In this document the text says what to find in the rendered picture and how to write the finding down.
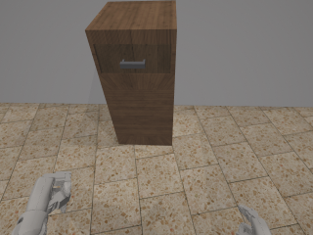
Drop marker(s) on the left robot hand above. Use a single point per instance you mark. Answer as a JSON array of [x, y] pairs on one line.
[[43, 191]]

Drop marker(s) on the drawer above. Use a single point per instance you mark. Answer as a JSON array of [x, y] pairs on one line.
[[157, 56]]

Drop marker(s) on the right robot hand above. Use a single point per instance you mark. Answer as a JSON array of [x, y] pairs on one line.
[[258, 225]]

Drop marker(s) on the cabinet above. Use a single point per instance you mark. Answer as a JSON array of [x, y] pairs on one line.
[[141, 105]]

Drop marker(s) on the handle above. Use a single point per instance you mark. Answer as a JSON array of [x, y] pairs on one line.
[[132, 65]]

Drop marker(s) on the left robot forearm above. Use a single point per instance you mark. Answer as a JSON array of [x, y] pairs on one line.
[[32, 223]]

